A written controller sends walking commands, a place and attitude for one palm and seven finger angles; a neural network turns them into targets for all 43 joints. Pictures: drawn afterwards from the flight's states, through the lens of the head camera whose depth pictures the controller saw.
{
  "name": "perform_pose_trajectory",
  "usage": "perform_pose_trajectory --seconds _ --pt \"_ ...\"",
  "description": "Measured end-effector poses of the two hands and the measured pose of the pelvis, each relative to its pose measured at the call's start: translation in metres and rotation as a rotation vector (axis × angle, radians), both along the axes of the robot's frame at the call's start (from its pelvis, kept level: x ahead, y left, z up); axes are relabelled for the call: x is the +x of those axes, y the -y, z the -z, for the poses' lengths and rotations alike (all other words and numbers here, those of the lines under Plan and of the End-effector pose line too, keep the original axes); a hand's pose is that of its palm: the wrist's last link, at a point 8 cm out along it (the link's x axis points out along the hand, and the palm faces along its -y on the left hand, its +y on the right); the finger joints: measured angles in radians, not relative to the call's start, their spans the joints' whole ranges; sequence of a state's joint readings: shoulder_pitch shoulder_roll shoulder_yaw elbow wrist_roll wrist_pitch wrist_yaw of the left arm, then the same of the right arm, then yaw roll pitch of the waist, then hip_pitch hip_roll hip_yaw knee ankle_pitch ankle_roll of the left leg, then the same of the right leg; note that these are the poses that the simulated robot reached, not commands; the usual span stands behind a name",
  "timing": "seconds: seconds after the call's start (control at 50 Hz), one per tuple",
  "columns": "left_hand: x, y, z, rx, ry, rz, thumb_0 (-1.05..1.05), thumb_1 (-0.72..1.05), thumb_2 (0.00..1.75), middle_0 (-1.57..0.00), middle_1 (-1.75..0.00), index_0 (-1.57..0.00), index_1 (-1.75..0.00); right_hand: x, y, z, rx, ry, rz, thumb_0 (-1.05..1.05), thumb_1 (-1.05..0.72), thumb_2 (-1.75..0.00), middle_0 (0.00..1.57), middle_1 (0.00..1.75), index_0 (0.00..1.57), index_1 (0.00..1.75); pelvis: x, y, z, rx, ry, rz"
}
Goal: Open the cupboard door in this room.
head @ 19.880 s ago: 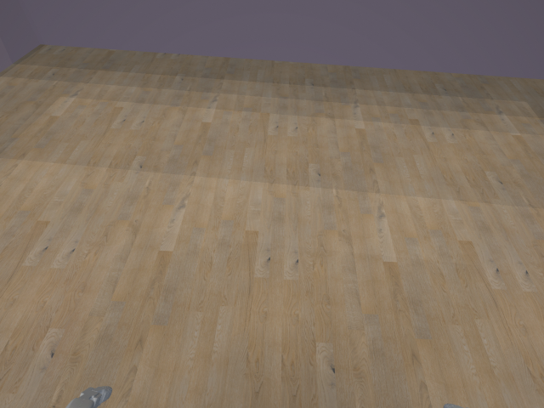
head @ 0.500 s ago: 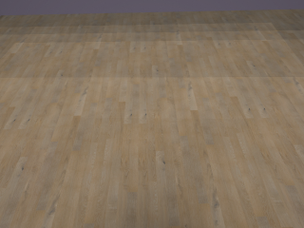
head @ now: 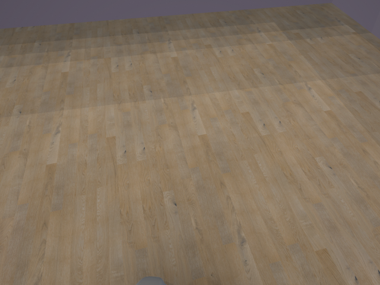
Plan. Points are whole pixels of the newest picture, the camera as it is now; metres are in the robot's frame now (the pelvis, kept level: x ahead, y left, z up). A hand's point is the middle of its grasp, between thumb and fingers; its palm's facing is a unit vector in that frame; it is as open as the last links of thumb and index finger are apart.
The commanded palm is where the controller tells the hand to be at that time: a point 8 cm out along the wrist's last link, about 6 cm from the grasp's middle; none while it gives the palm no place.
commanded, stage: turn or walk to find it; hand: left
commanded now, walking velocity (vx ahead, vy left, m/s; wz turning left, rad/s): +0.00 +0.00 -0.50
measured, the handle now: out of the picture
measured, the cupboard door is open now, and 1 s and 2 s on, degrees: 0 0 0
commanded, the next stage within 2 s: none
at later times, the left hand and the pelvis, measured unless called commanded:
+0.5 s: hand out of the picture +0.13 +0.21 -0.17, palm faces -0.27 -0.93 -0.23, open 7.4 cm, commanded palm none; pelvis -0.01 +0.03 +0.00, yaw -17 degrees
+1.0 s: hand (138, 281) +0.15 +0.14 -0.16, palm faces -0.46 -0.86 -0.23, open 7.4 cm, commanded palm none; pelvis +0.00 +0.00 +0.00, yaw -30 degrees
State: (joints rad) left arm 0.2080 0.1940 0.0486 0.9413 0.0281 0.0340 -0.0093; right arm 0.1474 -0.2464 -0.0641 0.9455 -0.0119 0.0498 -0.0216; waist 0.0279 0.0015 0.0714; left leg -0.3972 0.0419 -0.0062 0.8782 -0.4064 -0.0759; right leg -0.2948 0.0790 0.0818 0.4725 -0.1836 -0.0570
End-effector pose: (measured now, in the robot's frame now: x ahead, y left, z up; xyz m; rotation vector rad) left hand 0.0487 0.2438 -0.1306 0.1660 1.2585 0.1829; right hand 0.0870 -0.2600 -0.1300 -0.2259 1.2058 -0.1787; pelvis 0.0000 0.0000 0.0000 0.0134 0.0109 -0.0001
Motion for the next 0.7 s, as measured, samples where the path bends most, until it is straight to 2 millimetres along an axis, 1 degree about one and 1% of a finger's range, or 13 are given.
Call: perform_pose_trajectory --seconds 0.1,0.14,0.2,0.28,0.36,0.4,0.46,0.54,0.6,0.64,0.7 --pt "-0.001 -0.03 0.017 -0.011 -0.033 0.023 0.01 0.9 0.9 -0.2 -0.3 -0.2 -0.3 -0.004 -0.027 -0.005 -0.017 0.057 0.029 0.01 -0.91 -0.9 0.2 0.3 0.2 0.3 -0.004 -0.024 0.007 -0.023 -0.011 0.047" --pt "0.002 -0.041 0.021 -0.013 -0.045 0.037 0.01 0.9 0.9 -0.2 -0.3 -0.2 -0.3 -0.013 -0.039 -0.008 -0.019 0.063 0.045 0.0 -0.91 -0.9 0.2 0.3 0.2 0.3 -0.006 -0.031 0.007 -0.014 -0.003 0.072" --pt "0.01 -0.053 0.017 -0.01 -0.058 0.079 0.01 0.91 0.9 -0.2 -0.3 -0.2 -0.3 -0.029 -0.051 -0.014 -0.016 0.05 0.077 0.0 -0.91 -0.9 0.2 0.3 0.2 0.3 -0.007 -0.04 0.001 -0.032 0.005 0.117" --pt "0.025 -0.063 0.01 -0.002 -0.051 0.126 0.01 0.91 0.9 -0.19 -0.3 -0.2 -0.3 -0.05 -0.061 -0.016 -0.007 0.025 0.13 0.01 -0.9 -0.9 0.2 0.3 0.2 0.3 -0.006 -0.046 -0.003 -0.043 0.003 0.165" --pt "0.043 -0.061 0.008 0.008 -0.052 0.18 0.01 0.91 0.9 -0.19 -0.3 -0.19 -0.3 -0.073 -0.065 -0.012 0.011 0.004 0.199 0.01 -0.9 -0.9 0.2 0.3 0.2 0.3 -0.005 -0.047 -0.004 -0.041 -0.002 0.211" --pt "0.054 -0.054 0.007 0.01 -0.05 0.213 0.01 0.91 0.9 -0.19 -0.3 -0.19 -0.3 -0.088 -0.064 -0.009 0.017 -0.013 0.241 0.0 -0.91 -0.9 0.2 0.3 0.2 0.3 -0.005 -0.044 -0.003 -0.038 -0.004 0.235" --pt "0.074 -0.034 0.007 0.007 -0.039 0.277 0.01 0.91 0.9 -0.19 -0.3 -0.19 -0.3 -0.113 -0.058 -0.003 0.029 -0.045 0.306 0.0 -0.91 -0.9 0.2 0.3 0.2 0.3 -0.006 -0.038 -0.001 -0.033 -0.004 0.274" --pt "0.106 0.006 0.006 0.005 0.01 0.382 0.01 0.91 0.9 -0.19 -0.3 -0.19 -0.3 -0.151 -0.044 0.011 0.051 -0.094 0.397 0.0 -0.91 -0.9 0.2 0.3 0.2 0.3 -0.009 -0.023 0.006 -0.019 -0.002 0.328" --pt "0.129 0.039 0.005 0.012 0.082 0.455 0.01 0.91 0.9 -0.19 -0.3 -0.19 -0.3 -0.179 -0.029 0.028 0.071 -0.127 0.456 0.0 -0.9 -0.9 0.2 0.3 0.2 0.3 -0.011 -0.007 0.016 -0.009 0.001 0.362" --pt "0.136 0.057 0.0 0.014 0.121 0.483 0.01 0.91 0.9 -0.19 -0.3 -0.19 -0.3 -0.19 -0.021 0.033 0.074 -0.156 0.482 0.01 -0.91 -0.9 0.2 0.3 0.2 0.3 -0.014 -0.001 0.017 -0.013 0.01 0.373" --pt "0.137 0.073 -0.009 0.015 0.14 0.493 0.01 0.91 0.9 -0.19 -0.3 -0.2 -0.3 -0.194 -0.01 0.029 0.072 -0.162 0.5 0.01 -0.91 -0.9 0.2 0.3 0.2 0.3 -0.016 0.006 0.01 0.001 0.021 0.394"
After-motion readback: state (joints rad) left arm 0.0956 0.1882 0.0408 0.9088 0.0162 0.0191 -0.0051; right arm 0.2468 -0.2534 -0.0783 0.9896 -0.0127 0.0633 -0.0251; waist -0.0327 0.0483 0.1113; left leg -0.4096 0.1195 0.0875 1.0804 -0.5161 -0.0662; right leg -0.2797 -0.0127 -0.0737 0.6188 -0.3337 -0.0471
